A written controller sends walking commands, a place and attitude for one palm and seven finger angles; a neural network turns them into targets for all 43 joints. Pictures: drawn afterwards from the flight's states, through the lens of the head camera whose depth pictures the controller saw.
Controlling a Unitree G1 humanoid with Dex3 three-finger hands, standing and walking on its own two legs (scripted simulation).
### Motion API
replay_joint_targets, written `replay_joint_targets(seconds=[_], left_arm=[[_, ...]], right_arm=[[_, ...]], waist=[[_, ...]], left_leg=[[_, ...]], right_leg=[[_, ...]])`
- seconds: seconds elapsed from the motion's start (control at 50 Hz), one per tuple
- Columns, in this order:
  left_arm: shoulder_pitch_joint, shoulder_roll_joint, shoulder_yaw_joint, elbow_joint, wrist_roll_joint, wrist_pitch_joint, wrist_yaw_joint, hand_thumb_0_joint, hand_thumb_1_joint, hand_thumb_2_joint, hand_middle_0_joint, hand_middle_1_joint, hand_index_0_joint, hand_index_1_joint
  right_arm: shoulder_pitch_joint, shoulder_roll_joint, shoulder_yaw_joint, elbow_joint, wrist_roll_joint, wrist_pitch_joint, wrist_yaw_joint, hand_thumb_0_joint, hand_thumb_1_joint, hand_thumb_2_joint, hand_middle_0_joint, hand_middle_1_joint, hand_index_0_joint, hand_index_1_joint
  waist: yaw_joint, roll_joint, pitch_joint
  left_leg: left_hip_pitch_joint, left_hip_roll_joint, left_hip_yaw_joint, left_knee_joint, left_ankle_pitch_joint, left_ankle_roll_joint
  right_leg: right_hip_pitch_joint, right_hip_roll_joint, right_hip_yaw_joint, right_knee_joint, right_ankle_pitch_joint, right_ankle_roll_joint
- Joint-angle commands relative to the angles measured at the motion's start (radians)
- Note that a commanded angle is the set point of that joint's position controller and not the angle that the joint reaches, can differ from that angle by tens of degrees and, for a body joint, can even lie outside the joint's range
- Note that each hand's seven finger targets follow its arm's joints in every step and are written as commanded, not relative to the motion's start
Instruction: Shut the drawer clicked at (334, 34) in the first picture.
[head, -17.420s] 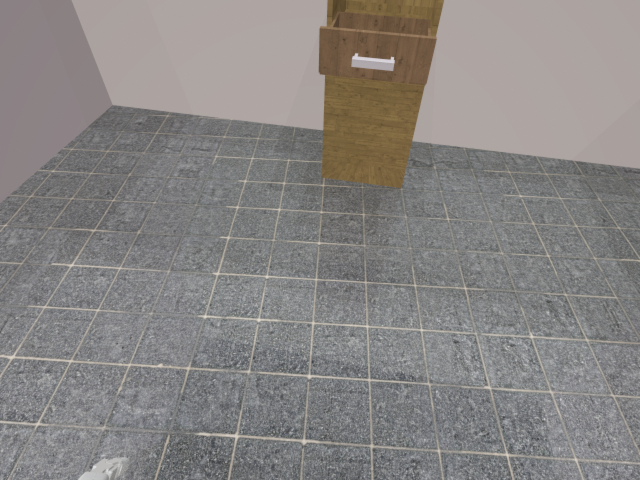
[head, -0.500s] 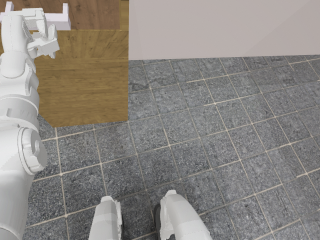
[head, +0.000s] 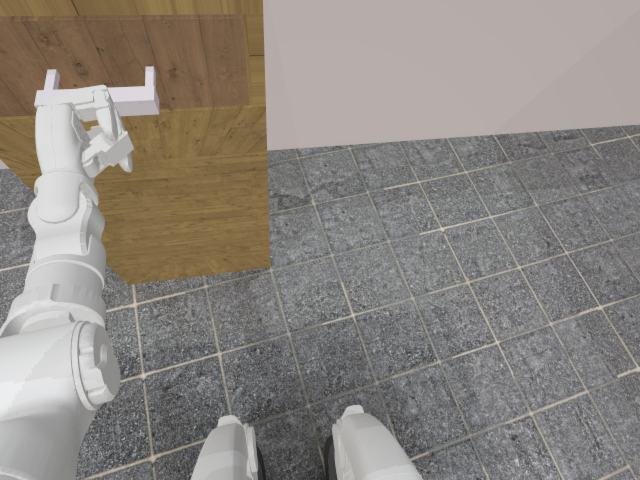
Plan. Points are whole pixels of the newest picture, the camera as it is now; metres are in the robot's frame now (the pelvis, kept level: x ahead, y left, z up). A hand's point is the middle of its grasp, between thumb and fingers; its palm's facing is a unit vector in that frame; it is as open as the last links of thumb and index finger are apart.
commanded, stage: pull the fist back off the drawer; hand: left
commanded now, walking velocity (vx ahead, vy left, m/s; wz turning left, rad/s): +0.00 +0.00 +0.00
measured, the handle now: (101, 89) +0.60 +0.23 +0.06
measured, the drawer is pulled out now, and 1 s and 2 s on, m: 0.00 0.00 0.00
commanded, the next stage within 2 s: draw the hand back to the body in 0.02 s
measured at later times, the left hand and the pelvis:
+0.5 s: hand (76, 186) +0.41 +0.20 +0.12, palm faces +0.13 -0.99 -0.05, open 3.2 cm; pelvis +0.05 +0.00 +0.05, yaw +2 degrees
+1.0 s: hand out of the picture +0.28 +0.22 +0.20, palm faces +0.34 -0.89 -0.29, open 3.2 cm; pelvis +0.04 -0.02 +0.09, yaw +3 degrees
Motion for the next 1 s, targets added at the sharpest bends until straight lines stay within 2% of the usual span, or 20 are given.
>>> replay_joint_targets(seconds=[0.0,0.04,0.1,0.16,0.18,0.22,0.24,0.3,0.36,0.46,0.5,0.6,0.62,0.64,0.66,0.68,0.78,0.82,0.94,0.98], left_arm=[[-0.359,0.175,-0.009,-0.218,-0.029,-0.074,-0.007,0.0,0.9,0.9,-1.4,-1.6,-1.4,-1.6],[-0.346,0.15,-0.028,-0.189,-0.038,-0.066,-0.016,0.0,0.9,0.9,-1.4,-1.6,-1.4,-1.6],[-0.375,0.119,-0.051,-0.219,-0.042,-0.083,-0.022,0.0,0.9,0.9,-1.4,-1.6,-1.4,-1.6],[-0.223,0.188,0.004,-0.432,-0.065,-0.102,-0.033,0.0,0.9,0.9,-1.4,-1.6,-1.4,-1.6],[-0.143,0.18,-0.001,-0.537,-0.077,-0.102,-0.037,0.0,0.9,0.9,-1.4,-1.6,-1.4,-1.6],[-0.012,0.1,-0.062,-0.709,-0.108,-0.079,-0.044,0.0,0.9,0.9,-1.4,-1.6,-1.4,-1.6],[0.072,0.085,-0.066,-0.746,-0.122,-0.055,-0.045,0.0,0.9,0.9,-1.4,-1.6,-1.4,-1.6],[0.229,0.032,-0.091,-0.734,-0.158,0.036,-0.037,0.0,0.9,0.9,-1.4,-1.6,-1.4,-1.6],[0.28,0.025,-0.086,-0.766,-0.164,0.085,-0.011,0.0,0.9,0.9,-1.4,-1.6,-1.4,-1.6],[0.356,-0.015,-0.145,-0.981,-0.163,0.071,-0.021,0.0,0.9,0.9,-1.4,-1.6,-1.4,-1.6],[0.399,-0.028,-0.158,-1.019,-0.17,0.07,-0.039,0.0,0.9,0.9,-1.4,-1.6,-1.4,-1.6],[0.492,0.006,-0.117,-1.003,-0.203,0.14,-0.084,0.0,0.9,0.9,-1.4,-1.6,-1.4,-1.6],[0.54,0.088,-0.136,-1.067,-0.083,0.171,0.023,0.0,0.9,0.9,-1.4,-1.6,-1.4,-1.6],[0.597,0.021,-0.164,-1.097,-0.073,0.197,0.074,0.0,0.9,0.9,-1.4,-1.6,-1.4,-1.6],[0.63,0.008,-0.175,-1.125,-0.075,0.216,0.095,0.0,0.9,0.9,-1.4,-1.6,-1.4,-1.6],[0.671,-0.015,-0.197,-1.135,-0.064,0.234,0.112,0.0,0.9,0.9,-1.4,-1.6,-1.4,-1.6],[0.707,0.014,-0.175,-1.233,-0.046,0.275,0.177,0.0,0.9,0.9,-1.4,-1.6,-1.4,-1.6],[0.713,0.029,-0.157,-1.294,-0.036,0.278,0.195,0.0,0.9,0.9,-1.4,-1.6,-1.4,-1.6],[0.889,0.014,-0.149,-1.44,-0.033,0.278,0.208,0.0,0.9,0.9,-1.4,-1.6,-1.4,-1.6],[0.968,0.007,-0.137,-1.451,-0.04,0.278,0.204,0.0,0.9,0.9,-1.4,-1.6,-1.4,-1.6]], right_arm=[[0.142,-0.186,-0.084,-0.04,0.008,0.004,-0.008,0.0,-0.9,-0.9,0.2,0.3,0.2,0.3],[0.14,-0.184,-0.085,-0.039,0.013,0.01,-0.011,0.0,-0.9,-0.9,0.2,0.3,0.2,0.3],[0.13,-0.18,-0.088,-0.033,0.013,0.012,-0.012,0.0,-0.9,-0.9,0.2,0.3,0.2,0.3],[0.109,-0.181,-0.098,-0.079,0.023,0.018,-0.012,0.0,-0.9,-0.9,0.2,0.3,0.2,0.3],[0.1,-0.171,-0.1,-0.098,0.028,0.017,-0.01,0.0,-0.9,-0.9,0.2,0.3,0.2,0.3],[0.076,-0.15,-0.103,-0.124,0.043,0.006,-0.006,0.0,-0.9,-0.9,0.2,0.3,0.2,0.3],[0.067,-0.147,-0.103,-0.132,0.049,0.0,-0.005,0.0,-0.9,-0.9,0.2,0.3,0.2,0.3],[0.034,-0.146,-0.1,-0.135,0.07,-0.008,-0.018,0.0,-0.9,-0.9,0.2,0.3,0.2,0.3],[-0.011,-0.15,-0.097,-0.145,0.081,-0.021,-0.033,0.0,-0.9,-0.9,0.2,0.3,0.2,0.3],[-0.055,-0.131,-0.091,-0.169,0.078,-0.058,-0.042,0.0,-0.9,-0.9,0.2,0.3,0.2,0.3],[-0.078,-0.127,-0.088,-0.169,0.078,-0.073,-0.046,0.0,-0.9,-0.9,0.2,0.3,0.2,0.3],[-0.158,-0.134,-0.072,-0.187,0.089,-0.099,-0.064,0.0,-0.9,-0.9,0.2,0.3,0.2,0.3],[-0.223,-0.116,-0.078,-0.21,0.088,-0.076,-0.081,0.0,-0.9,-0.9,0.2,0.3,0.2,0.3],[-0.233,-0.104,-0.072,-0.227,0.086,-0.071,-0.092,0.0,-0.9,-0.9,0.2,0.3,0.2,0.3],[-0.251,-0.105,-0.067,-0.234,0.085,-0.075,-0.1,0.0,-0.9,-0.9,0.2,0.3,0.2,0.3],[-0.261,-0.099,-0.062,-0.23,0.088,-0.071,-0.103,0.0,-0.9,-0.9,0.2,0.3,0.2,0.3],[-0.308,-0.098,-0.044,-0.217,0.078,-0.077,-0.124,0.0,-0.9,-0.9,0.2,0.3,0.2,0.3],[-0.318,-0.094,-0.041,-0.211,0.074,-0.09,-0.128,0.0,-0.9,-0.9,0.2,0.3,0.2,0.3],[-0.337,-0.085,-0.035,-0.193,0.061,-0.134,-0.121,0.0,-0.9,-0.9,0.2,0.3,0.2,0.3],[-0.343,-0.082,-0.037,-0.188,0.058,-0.142,-0.116,0.0,-0.9,-0.9,0.2,0.3,0.2,0.3]], waist=[[0.009,0.09,-0.446],[-0.002,0.052,-0.398],[-0.004,0.091,-0.412],[0.081,0.169,-0.59],[0.108,0.225,-0.663],[0.12,0.227,-0.689],[0.129,0.194,-0.669],[0.105,-0.001,-0.454],[0.108,-0.003,-0.301],[0.116,0.085,-0.347],[0.12,0.077,-0.333],[0.136,0.004,-0.201],[0.195,0.003,-0.199],[0.175,-0.011,-0.164],[0.182,-0.03,-0.137],[0.184,0.019,-0.12],[0.189,-0.046,-0.037],[0.194,-0.01,-0.037],[0.213,0.039,-0.005],[0.216,0.002,0.041]], left_leg=[[0.454,-0.019,-0.082,-0.135,0.363,-0.013],[0.416,-0.025,-0.073,-0.141,0.348,-0.008],[0.468,-0.026,-0.076,-0.131,0.407,-0.011],[0.632,-0.025,-0.074,-0.158,0.604,-0.022],[0.716,-0.023,-0.077,-0.169,0.722,-0.03],[0.813,-0.012,-0.081,-0.186,0.856,-0.036],[0.802,-0.012,-0.08,-0.203,0.856,-0.034],[0.646,-0.016,-0.051,-0.256,0.716,-0.009],[0.591,-0.031,-0.03,-0.317,0.539,-0.007],[0.734,-0.029,-0.036,-0.342,0.653,-0.011],[0.776,-0.024,-0.05,-0.358,0.668,-0.015],[0.713,-0.044,-0.044,-0.429,0.434,-0.011],[0.759,-0.057,-0.027,-0.483,0.404,-0.008],[0.778,-0.052,-0.022,-0.511,0.377,-0.009],[0.772,-0.054,-0.026,-0.527,0.362,-0.008],[0.798,-0.051,-0.021,-0.546,0.358,-0.01],[0.863,-0.049,-0.024,-0.629,0.32,-0.001],[0.912,-0.048,-0.025,-0.655,0.329,-0.002],[0.985,-0.05,-0.026,-0.712,0.385,-0.006],[0.974,-0.048,-0.02,-0.725,0.374,-0.004]], right_leg=[[0.175,0.027,0.009,-0.134,0.256,-0.02],[0.196,0.026,0.013,-0.143,0.269,-0.017],[0.167,0.022,0.014,-0.133,0.304,-0.019],[0.305,0.023,0.018,-0.135,0.433,-0.029],[0.35,0.021,0.019,-0.142,0.492,-0.028],[0.4,0.023,0.011,-0.175,0.569,-0.023],[0.44,0.023,0.008,-0.192,0.59,-0.02],[0.518,0.018,0.006,-0.238,0.626,-0.004],[0.53,0.013,0.005,-0.285,0.53,-0.007],[0.584,0.008,0.01,-0.305,0.573,-0.011],[0.587,0.008,0.004,-0.319,0.558,-0.011],[0.628,0.005,-0.003,-0.378,0.454,-0.016],[0.689,-0.023,0.042,-0.443,0.412,-0.031],[0.695,-0.027,0.036,-0.47,0.395,-0.028],[0.71,-0.028,0.037,-0.485,0.386,-0.026],[0.722,-0.033,0.039,-0.497,0.376,-0.026],[0.785,-0.031,0.038,-0.583,0.335,-0.021],[0.805,-0.032,0.038,-0.606,0.336,-0.024],[0.876,-0.034,0.032,-0.658,0.377,-0.026],[0.884,-0.034,0.034,-0.683,0.369,-0.022]])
